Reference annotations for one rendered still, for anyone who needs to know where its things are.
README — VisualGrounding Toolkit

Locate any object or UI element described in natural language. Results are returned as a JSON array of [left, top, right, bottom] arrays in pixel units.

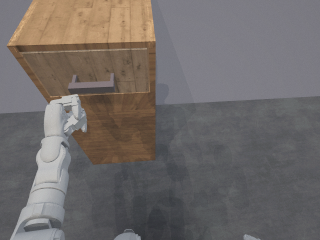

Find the drawer
[[22, 48, 149, 96]]

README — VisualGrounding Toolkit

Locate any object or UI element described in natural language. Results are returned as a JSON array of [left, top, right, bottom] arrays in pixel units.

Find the left robot upper arm
[[12, 228, 65, 240]]

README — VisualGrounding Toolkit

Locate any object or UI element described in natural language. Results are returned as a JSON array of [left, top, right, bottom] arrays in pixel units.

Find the cabinet
[[7, 0, 156, 165]]

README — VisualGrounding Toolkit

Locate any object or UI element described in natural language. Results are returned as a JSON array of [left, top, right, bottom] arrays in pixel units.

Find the handle
[[68, 73, 115, 94]]

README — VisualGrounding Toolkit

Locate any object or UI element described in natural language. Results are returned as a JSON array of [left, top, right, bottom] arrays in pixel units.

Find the robot left hand
[[44, 94, 87, 141]]

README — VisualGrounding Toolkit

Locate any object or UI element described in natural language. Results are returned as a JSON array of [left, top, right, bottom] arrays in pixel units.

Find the left robot shin
[[123, 229, 134, 233]]

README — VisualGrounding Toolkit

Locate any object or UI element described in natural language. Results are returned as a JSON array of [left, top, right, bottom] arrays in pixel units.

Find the left robot forearm
[[10, 136, 71, 240]]

